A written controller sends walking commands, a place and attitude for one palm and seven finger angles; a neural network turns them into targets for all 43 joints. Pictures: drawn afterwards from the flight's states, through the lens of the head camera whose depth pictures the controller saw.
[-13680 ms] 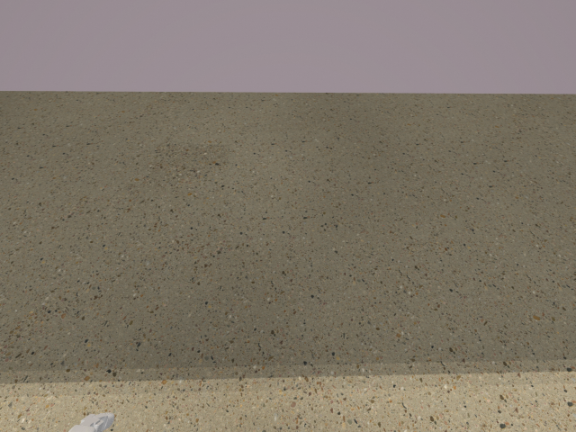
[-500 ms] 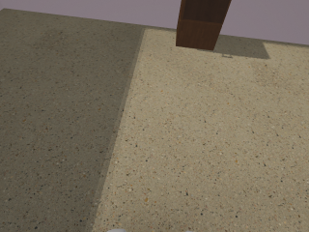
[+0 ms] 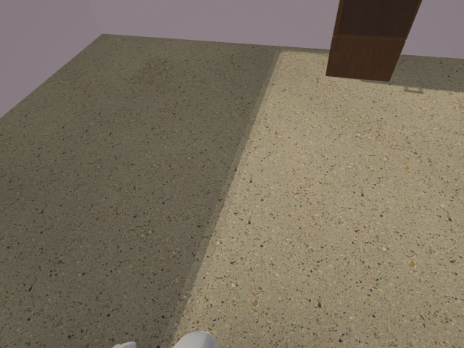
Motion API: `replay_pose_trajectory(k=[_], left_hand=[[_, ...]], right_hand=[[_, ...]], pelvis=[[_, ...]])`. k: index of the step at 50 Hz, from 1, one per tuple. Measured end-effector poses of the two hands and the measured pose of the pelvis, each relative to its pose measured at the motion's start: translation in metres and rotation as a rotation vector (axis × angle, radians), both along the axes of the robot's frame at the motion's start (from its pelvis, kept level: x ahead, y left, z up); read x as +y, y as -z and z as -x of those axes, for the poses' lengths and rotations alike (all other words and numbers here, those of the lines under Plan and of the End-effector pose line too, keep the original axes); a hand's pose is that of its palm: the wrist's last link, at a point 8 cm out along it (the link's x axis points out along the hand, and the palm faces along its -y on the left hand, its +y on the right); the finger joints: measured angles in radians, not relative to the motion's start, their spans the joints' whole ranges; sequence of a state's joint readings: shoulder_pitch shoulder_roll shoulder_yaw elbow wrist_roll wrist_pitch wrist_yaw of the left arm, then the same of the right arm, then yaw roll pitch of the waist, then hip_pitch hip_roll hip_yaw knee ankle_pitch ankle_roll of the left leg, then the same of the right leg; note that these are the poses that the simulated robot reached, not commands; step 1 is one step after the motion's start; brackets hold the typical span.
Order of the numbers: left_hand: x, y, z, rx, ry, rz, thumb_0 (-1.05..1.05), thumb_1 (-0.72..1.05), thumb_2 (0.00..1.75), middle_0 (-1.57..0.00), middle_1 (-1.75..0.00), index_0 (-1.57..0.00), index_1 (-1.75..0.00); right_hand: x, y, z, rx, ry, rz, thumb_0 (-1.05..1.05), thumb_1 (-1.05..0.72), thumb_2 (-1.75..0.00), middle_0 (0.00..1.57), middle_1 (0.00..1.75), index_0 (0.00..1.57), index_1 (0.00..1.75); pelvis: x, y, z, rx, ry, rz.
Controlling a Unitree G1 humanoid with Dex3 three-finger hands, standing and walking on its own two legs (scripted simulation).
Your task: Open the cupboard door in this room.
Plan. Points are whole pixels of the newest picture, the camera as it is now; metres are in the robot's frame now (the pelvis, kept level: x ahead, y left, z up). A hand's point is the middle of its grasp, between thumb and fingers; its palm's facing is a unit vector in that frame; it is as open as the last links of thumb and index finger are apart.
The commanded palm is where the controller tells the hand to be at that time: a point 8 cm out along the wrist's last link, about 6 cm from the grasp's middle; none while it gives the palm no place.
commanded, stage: turn or walk to find it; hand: left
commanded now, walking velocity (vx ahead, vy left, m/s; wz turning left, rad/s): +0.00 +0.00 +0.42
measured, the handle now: out of the picture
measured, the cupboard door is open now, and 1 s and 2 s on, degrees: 0 0 0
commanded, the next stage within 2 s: none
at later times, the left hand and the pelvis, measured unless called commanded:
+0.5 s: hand out of the picture -0.04 +0.25 -0.18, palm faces +0.28 -0.92 -0.26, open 7.4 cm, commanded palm none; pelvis -0.01 +0.03 +0.00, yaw +13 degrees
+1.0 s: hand out of the picture -0.03 +0.17 -0.15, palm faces +0.44 -0.86 -0.26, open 7.4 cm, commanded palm none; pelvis -0.01 -0.03 +0.00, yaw +27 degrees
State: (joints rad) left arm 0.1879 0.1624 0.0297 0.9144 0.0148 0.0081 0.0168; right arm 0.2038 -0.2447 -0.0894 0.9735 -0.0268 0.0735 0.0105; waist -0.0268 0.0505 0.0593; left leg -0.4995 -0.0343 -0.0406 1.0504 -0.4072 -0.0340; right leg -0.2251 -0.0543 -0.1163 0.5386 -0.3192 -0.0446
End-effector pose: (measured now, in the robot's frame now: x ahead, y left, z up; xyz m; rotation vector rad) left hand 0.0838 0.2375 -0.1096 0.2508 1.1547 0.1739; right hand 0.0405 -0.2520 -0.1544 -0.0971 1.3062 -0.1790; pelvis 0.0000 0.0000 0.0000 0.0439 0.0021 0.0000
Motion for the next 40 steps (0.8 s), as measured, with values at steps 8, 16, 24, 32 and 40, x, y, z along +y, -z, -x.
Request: replay_pose_trajectory(k=[8, 16, 24, 32, 40], left_hand=[[-0.002, 0.007, 0.056, 0.086, -0.119, 0.020, 0.00, 0.91, 0.90, -0.20, -0.30, -0.20, -0.30], [0.027, 0.030, 0.122, 0.195, -0.252, 0.048, 0.00, 0.91, 0.90, -0.20, -0.30, -0.20, -0.30], [0.055, 0.035, 0.141, 0.207, -0.336, 0.054, 0.01, 0.91, 0.90, -0.20, -0.30, -0.19, -0.29], [0.049, 0.017, 0.102, 0.052, -0.336, 0.028, 0.01, 0.91, 0.90, -0.20, -0.30, -0.19, -0.29], [0.009, 0.005, 0.088, -0.050, -0.351, -0.015, 0.00, 0.91, 0.90, -0.20, -0.30, -0.20, -0.29]], right_hand=[[-0.008, -0.006, -0.023, 0.032, -0.108, 0.029, 0.00, -0.91, -0.90, 0.20, 0.29, 0.20, 0.30], [0.029, -0.014, -0.080, -0.050, -0.256, 0.065, 0.00, -0.91, -0.90, 0.20, 0.29, 0.20, 0.30], [0.068, -0.031, -0.108, -0.155, -0.348, 0.071, 0.00, -0.91, -0.90, 0.20, 0.29, 0.20, 0.30], [0.062, -0.024, -0.097, -0.119, -0.371, 0.027, 0.00, -0.90, -0.90, 0.20, 0.30, 0.20, 0.30], [0.020, 0.005, -0.087, -0.035, -0.378, 0.001, 0.00, -0.90, -0.90, 0.20, 0.30, 0.20, 0.30]], pelvis=[[-0.005, -0.003, 0.001, 0.000, -0.086, -0.007], [0.015, 0.007, 0.005, 0.002, -0.163, 0.021], [0.029, 0.004, 0.010, -0.012, -0.220, 0.040], [0.014, 0.000, 0.012, -0.010, -0.286, 0.036], [-0.018, 0.010, 0.009, -0.018, -0.371, 0.015]])
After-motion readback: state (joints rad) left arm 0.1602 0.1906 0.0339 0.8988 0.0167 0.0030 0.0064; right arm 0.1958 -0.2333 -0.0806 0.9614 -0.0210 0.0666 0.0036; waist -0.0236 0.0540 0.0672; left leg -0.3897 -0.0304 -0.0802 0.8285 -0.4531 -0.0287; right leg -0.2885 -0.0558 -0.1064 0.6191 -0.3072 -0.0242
